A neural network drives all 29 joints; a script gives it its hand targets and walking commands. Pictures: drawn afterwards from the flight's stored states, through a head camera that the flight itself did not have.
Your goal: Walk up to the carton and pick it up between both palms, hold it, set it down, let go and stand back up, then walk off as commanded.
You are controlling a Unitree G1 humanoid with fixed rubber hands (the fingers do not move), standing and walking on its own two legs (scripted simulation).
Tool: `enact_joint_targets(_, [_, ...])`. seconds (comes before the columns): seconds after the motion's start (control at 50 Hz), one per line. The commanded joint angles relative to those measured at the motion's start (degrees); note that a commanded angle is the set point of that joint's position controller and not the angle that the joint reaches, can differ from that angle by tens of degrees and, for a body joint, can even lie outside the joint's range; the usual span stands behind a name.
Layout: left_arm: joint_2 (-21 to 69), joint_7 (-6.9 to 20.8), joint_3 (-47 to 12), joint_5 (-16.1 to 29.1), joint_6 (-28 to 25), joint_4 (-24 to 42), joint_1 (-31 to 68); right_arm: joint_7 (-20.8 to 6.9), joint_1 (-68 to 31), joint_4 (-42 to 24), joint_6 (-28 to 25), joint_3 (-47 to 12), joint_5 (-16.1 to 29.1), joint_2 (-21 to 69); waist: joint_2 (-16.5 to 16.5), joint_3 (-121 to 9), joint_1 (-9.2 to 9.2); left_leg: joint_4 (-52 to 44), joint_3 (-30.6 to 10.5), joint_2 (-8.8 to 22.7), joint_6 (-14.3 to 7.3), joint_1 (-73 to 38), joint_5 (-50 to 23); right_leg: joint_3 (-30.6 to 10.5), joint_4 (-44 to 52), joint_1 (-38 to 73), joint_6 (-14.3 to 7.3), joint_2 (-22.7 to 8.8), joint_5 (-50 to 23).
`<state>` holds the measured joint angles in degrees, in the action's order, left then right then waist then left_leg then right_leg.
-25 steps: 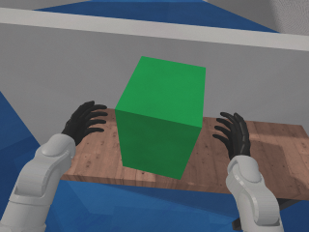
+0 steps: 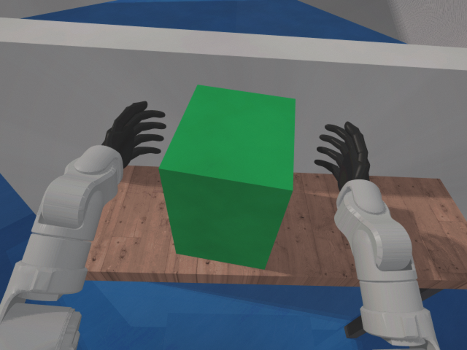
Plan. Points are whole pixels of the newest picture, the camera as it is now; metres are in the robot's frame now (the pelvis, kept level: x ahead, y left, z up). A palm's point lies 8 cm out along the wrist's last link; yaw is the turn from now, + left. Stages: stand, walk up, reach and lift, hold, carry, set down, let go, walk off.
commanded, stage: reach and lift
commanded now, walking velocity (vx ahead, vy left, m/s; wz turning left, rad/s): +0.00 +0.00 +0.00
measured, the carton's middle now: (232, 180) +0.42 +0.01 +0.05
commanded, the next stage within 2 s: none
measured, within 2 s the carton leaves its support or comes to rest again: neither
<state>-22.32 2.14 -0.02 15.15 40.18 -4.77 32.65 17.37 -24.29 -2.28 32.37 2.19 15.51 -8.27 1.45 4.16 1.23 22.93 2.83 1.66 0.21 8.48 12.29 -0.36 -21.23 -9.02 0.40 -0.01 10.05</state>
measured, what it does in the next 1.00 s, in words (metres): stands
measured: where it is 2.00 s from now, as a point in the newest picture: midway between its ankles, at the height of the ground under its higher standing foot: outside the picture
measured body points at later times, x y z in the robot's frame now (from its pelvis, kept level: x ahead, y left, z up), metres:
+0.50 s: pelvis +0.00 +0.00 +0.00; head +0.03 +0.02 +0.45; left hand +0.45 +0.18 +0.21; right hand +0.42 -0.16 +0.20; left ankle +0.00 +0.12 -0.74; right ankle +0.02 -0.13 -0.74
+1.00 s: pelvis +0.01 +0.01 +0.00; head +0.04 +0.02 +0.45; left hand +0.46 +0.20 +0.15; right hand +0.42 -0.15 +0.13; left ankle +0.00 +0.12 -0.74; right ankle +0.02 -0.13 -0.74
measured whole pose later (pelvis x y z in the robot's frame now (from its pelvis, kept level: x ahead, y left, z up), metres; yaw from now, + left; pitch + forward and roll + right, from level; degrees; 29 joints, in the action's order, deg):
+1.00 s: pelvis +0.01 +0.01 +0.00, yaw +0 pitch -1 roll -1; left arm -23.2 3.3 0.1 9.9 22.0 -38.2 47.0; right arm 17.7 -41.8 31.6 17.6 2.4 14.5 -4.4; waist 1.5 4.2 3.4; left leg 22.9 2.8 1.6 0.0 9.5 12.7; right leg -0.4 -19.1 -9.0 0.8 0.0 9.4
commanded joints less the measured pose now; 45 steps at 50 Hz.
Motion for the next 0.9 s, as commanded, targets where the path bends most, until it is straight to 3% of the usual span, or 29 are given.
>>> enact_joint_targets(0.0, [-19.1, -0.9, 15.0, -1.2, -1.8, 4.0, 35.0, 1.2, -35.2, -4.6, -3.2, 3.4, 2.8, -8.4, -3.6, -33.3, 3.12, -4.6, 2.0, -2.8, -0.4, 1.2, -12.0, -2.4, -1.3, 19.8, 2.0, -0.4, -27.0])
enact_joint_targets(0.06, [-19.0, -1.1, 14.4, -1.3, -2.3, 3.2, 38.2, 1.4, -38.0, -2.9, -3.8, 2.7, 3.4, -8.7, -3.5, -36.1, 3.27, -3.3, 1.7, -2.9, -0.1, -0.3, -15.6, -2.3, -2.1, 20.7, 2.2, -0.2, -31.5])
enact_joint_targets(0.1, [-20.3, -1.2, 13.9, -1.1, -1.8, -1.7, 42.9, 1.0, -42.2, 1.7, -2.8, 3.5, 3.6, -9.9, -4.9, -33.2, 3.8, -4.3, 2.0, -2.7, 0.0, 1.1, -11.4, -2.0, -1.5, 18.2, 1.7, -0.4, -26.7])
enact_joint_targets(0.12, [-18.9, -0.8, 12.7, -1.1, -1.4, -5.4, 44.1, 1.1, -43.3, 5.2, -2.3, 4.2, 2.1, -9.9, -3.7, -29.8, 4.82, -5.0, 1.6, -2.3, -0.4, 1.2, -7.9, -1.6, -0.5, 16.0, 1.7, -0.2, -22.9])
enact_joint_targets(0.24, [-20.3, -1.8, 11.0, 0.0, -4.0, -6.5, 50.2, 1.2, -49.8, 4.5, -3.6, 5.6, 2.3, -9.6, -3.2, -36.3, 5.36, -4.2, 1.3, -2.5, -0.6, 2.4, -8.1, -1.6, -1.3, 18.0, 1.8, -0.3, -24.9])
enact_joint_targets(0.26, [-20.9, -2.2, 9.9, 0.3, -4.3, -8.7, 54.8, 1.0, -54.2, 7.3, -3.3, 6.4, 1.8, -10.1, -4.9, -36.2, 5.88, -4.0, 0.8, -2.4, -0.2, 4.4, -6.1, -1.4, -1.5, 16.9, 1.3, -0.3, -22.4])
enact_joint_targets(0.28, [-21.0, -2.2, 9.9, 0.9, -4.5, -9.3, 53.1, 1.2, -53.7, 7.0, -3.6, 6.1, 1.4, -10.1, -2.5, -36.9, 5.88, -4.1, 1.1, -2.5, -0.6, 3.7, -7.9, -1.2, -1.7, 18.6, 1.9, -0.4, -26.0])
enact_joint_targets(0.3, [-21.6, -2.1, 9.7, 1.3, -5.1, -8.1, 55.0, 1.1, -55.5, 6.1, -3.9, 6.0, 2.1, -10.6, -3.5, -39.1, 6.36, -3.6, 0.9, -2.8, -0.4, 3.2, -9.6, -1.5, -1.9, 19.0, 1.5, -0.4, -27.8])
enact_joint_targets(0.32, [-22.0, -2.1, 10.4, 0.4, -5.4, -12.2, 55.7, 1.2, -55.6, 9.4, -3.4, 5.0, 2.0, -9.6, -3.3, -37.7, 5.37, -4.0, 0.9, -2.7, -0.7, 4.7, -7.7, -1.6, -1.7, 19.7, 1.7, -0.7, -26.5])
enact_joint_targets(0.34, [-20.8, -2.3, 9.3, 0.4, -5.5, -9.5, 55.9, 1.5, -55.7, 9.8, -3.6, 6.5, 1.3, -9.8, -4.1, -38.2, 6.83, -3.8, 0.9, -2.6, -0.3, 2.6, -9.3, -1.4, -2.0, 19.4, 1.6, -0.3, -28.5])
enact_joint_targets(0.36, [-21.2, -2.1, 10.1, -0.5, -5.5, -12.7, 56.5, 1.1, -55.6, 11.3, -3.7, 4.9, 2.5, -9.6, -3.8, -39.3, 6.19, -3.5, 0.8, -2.8, 0.0, 2.8, -11.2, -1.4, -1.9, 20.3, 1.6, -0.4, -29.9])
enact_joint_targets(0.4, [-19.1, -1.4, 8.9, -1.2, -5.5, -18.3, 57.0, 1.3, -55.0, 18.1, -2.7, 4.6, 2.1, -9.5, -3.6, -34.2, 6.75, -4.3, 0.6, -2.3, 0.0, 1.4, -10.2, -1.0, -0.6, 18.5, 1.6, -0.4, -27.7])
enact_joint_targets(0.42, [-18.3, -1.4, 8.9, -1.5, -5.8, -16.5, 56.5, 1.1, -54.9, 19.4, -3.0, 5.5, 2.6, -10.1, -5.3, -36.1, 7.11, -3.4, 0.1, -2.4, 0.6, 0.4, -12.3, -0.8, -0.7, 18.2, 1.0, -0.1, -28.6])
enact_joint_targets(0.46, [-19.4, -1.4, 10.0, -2.4, -6.5, -18.3, 56.1, 1.2, -55.5, 18.2, -3.7, 4.3, 3.0, -10.2, -3.7, -37.7, 5.65, -2.6, 0.2, -2.6, 0.8, 0.8, -13.7, -0.7, -1.5, 19.8, 1.4, 0.2, -31.3])
enact_joint_targets(0.48, [-18.1, -1.3, 9.1, -2.9, -6.7, -17.1, 55.9, 1.4, -54.5, 19.0, -4.4, 4.0, 3.4, -9.2, -5.5, -38.4, 6.86, -1.8, 0.0, -2.8, 1.1, -0.8, -17.1, -0.7, -2.0, 20.1, 1.5, 0.1, -34.7])
enact_joint_targets(0.5, [-17.2, -1.1, 9.4, -2.9, -6.9, -19.0, 54.4, 1.4, -53.8, 19.5, -4.8, 4.8, 2.7, -9.8, -5.1, -37.5, 6.77, -1.8, 0.0, -2.6, 1.5, -0.4, -16.4, -0.3, -1.7, 20.1, 1.3, 0.6, -33.5])
enact_joint_targets(0.54, [-15.6, -0.9, 10.4, -3.8, -7.0, -16.7, 51.6, 1.5, -51.6, 17.4, -6.4, 4.6, 2.7, -9.7, -5.5, -40.7, 6.63, -0.3, -0.2, -3.0, 2.0, -3.8, -23.4, -0.1, -1.6, 20.8, 1.3, 1.0, -38.0])
enact_joint_targets(0.56, [-15.0, -0.4, 9.6, -4.1, -7.3, -22.2, 51.3, 1.4, -51.9, 21.1, -6.4, 3.6, 2.7, -9.2, -4.2, -37.6, 6.44, -0.4, -0.2, -3.0, 1.7, -2.4, -20.8, 0.3, -1.2, 18.9, 1.7, 1.1, -35.5])
enact_joint_targets(0.6, [-13.9, -0.2, 9.8, -5.0, -8.5, -20.3, 50.5, 1.5, -50.1, 21.2, -7.8, 4.4, 1.9, -8.6, -5.3, -40.3, 7.1, -0.1, 0.2, -3.2, 2.1, -4.0, -22.8, 0.9, -1.3, 18.7, 1.9, 1.5, -36.9])
enact_joint_targets(0.62, [-13.5, 0.1, 10.5, -4.4, -8.8, -22.2, 48.6, 1.2, -49.1, 19.7, -8.3, 2.6, 2.9, -7.8, -4.3, -38.3, 5.11, 0.2, 0.3, -3.2, 1.8, -2.7, -22.6, 0.5, -1.2, 19.1, 1.6, 1.4, -36.2])
enact_joint_targets(0.66, [-12.6, 0.0, 10.4, -4.0, -10.6, -19.5, 47.4, 1.2, -48.0, 17.5, -10.0, 3.0, 3.0, -7.1, -4.6, -41.4, 5.45, 0.7, 0.1, -3.3, 2.1, -3.9, -25.5, 0.8, -1.6, 19.4, 1.8, 1.6, -38.0])
enact_joint_targets(0.7, [-11.7, 0.3, 10.0, -3.5, -12.7, -20.6, 45.8, 0.7, -45.6, 17.8, -11.1, 2.7, 2.1, -6.3, -4.6, -39.5, 5.55, 0.9, 0.0, -3.2, 2.4, -3.4, -25.2, 1.1, -1.8, 18.1, 1.7, 2.1, -35.3])
enact_joint_targets(0.72, [-11.1, 0.1, 9.8, -4.8, -13.5, -22.6, 46.1, 0.5, -44.8, 21.9, -11.7, 3.7, 1.3, -6.6, -5.4, -39.2, 6.48, 1.2, -0.1, -2.9, 2.8, -4.8, -26.3, 1.6, -0.9, 16.5, 1.7, 2.3, -34.3])
enact_joint_targets(0.78, [-7.1, 1.0, 8.5, -5.0, -15.0, -26.1, 43.0, -0.1, -41.4, 29.3, -12.5, 2.6, 0.2, -4.5, -5.1, -33.5, 6.82, 1.0, -0.3, -2.8, 3.0, -6.5, -25.5, 2.3, 0.7, 13.8, 1.2, 2.7, -29.0])
enact_joint_targets(0.8, [-7.8, 0.9, 8.1, -5.2, -16.4, -24.5, 44.2, -0.1, -42.4, 27.4, -13.3, 2.8, 0.2, -4.3, -6.1, -35.0, 6.36, 0.8, 0.1, -2.6, 2.9, -5.9, -25.5, 2.1, 0.3, 13.5, 1.3, 2.5, -29.5])
enact_joint_targets(0.82, [-6.5, 1.0, 8.7, -7.0, -17.3, -28.7, 42.6, -0.4, -41.2, 31.4, -13.7, 2.5, -0.8, -3.7, -4.7, -32.6, 6.12, 0.4, -0.3, -2.3, 2.8, -5.7, -24.4, 2.5, 0.8, 12.0, 1.2, 2.7, -26.5])
enact_joint_targets(0.84, [-6.7, 0.9, 9.1, -7.0, -18.5, -27.3, 40.4, -0.3, -39.5, 29.1, -14.9, 1.9, -0.4, -2.9, -5.2, -35.4, 5.05, 0.6, -0.2, -2.4, 2.9, -6.0, -25.3, 2.4, 1.0, 13.5, 1.0, 2.7, -27.2])
enact_joint_targets(0.86, [-6.2, 0.7, 8.4, -6.5, -19.6, -26.6, 42.1, -0.5, -39.8, 30.3, -15.7, 3.0, -1.5, -3.2, -6.6, -34.9, 6.37, 0.9, -0.1, -2.4, 3.1, -7.0, -25.2, 2.6, 0.9, 11.0, 0.8, 2.9, -26.3])
enact_joint_targets(0.88, [-4.9, 0.8, 8.1, -6.2, -21.0, -28.0, 40.2, -0.5, -39.3, 28.6, -17.2, 2.4, -2.0, -1.6, -5.5, -36.3, 5.78, 1.1, -0.2, -2.3, 3.1, -6.4, -26.3, 2.9, 1.0, 11.6, 0.9, 2.8, -26.3])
